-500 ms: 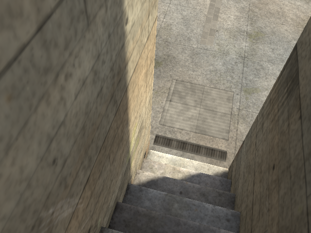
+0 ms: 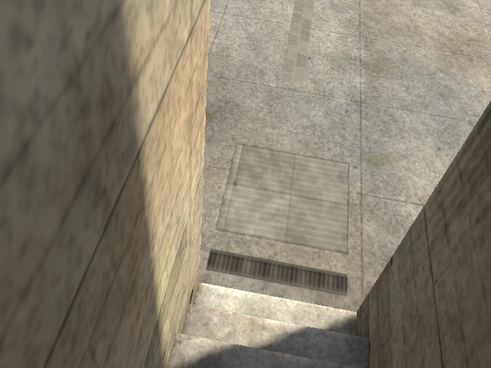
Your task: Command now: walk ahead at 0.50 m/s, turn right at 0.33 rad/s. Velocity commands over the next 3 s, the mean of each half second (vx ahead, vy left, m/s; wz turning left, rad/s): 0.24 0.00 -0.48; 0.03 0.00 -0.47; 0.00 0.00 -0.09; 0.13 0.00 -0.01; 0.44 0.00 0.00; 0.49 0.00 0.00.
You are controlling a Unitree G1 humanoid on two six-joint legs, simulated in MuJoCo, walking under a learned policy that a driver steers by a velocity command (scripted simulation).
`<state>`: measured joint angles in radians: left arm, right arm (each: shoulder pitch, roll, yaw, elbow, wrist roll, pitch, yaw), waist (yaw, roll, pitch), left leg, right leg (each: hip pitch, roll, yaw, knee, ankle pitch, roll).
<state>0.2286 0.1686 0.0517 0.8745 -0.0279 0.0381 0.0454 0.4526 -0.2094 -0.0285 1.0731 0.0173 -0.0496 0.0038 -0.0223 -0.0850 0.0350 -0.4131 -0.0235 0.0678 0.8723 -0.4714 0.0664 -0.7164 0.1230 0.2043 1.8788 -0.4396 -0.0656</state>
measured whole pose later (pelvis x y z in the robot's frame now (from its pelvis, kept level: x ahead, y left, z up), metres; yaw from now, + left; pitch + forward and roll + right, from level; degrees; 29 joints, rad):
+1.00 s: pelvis +0.40 -0.12 -0.41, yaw -26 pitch -2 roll -1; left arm 0.05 0.12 -0.03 0.52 -0.01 0.08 0.00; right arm 0.40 -0.22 0.01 0.79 0.02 0.02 -0.07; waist -0.10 -0.02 0.08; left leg -0.24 0.03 0.05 0.79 -0.51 0.03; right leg -0.79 -0.06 0.06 1.27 0.04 0.13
